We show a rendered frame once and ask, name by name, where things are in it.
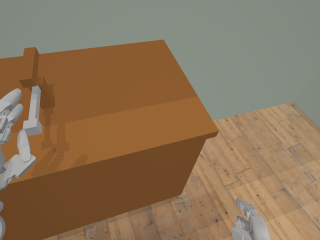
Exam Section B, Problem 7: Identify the counter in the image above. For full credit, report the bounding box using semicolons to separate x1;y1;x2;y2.
0;39;219;240

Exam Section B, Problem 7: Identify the right robot hand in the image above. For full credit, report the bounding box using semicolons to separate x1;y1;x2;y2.
232;198;271;240

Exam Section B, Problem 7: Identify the left robot hand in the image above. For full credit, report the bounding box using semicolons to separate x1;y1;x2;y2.
0;88;36;191

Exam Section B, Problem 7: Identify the tap lever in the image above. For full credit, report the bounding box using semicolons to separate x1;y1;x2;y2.
22;85;43;136

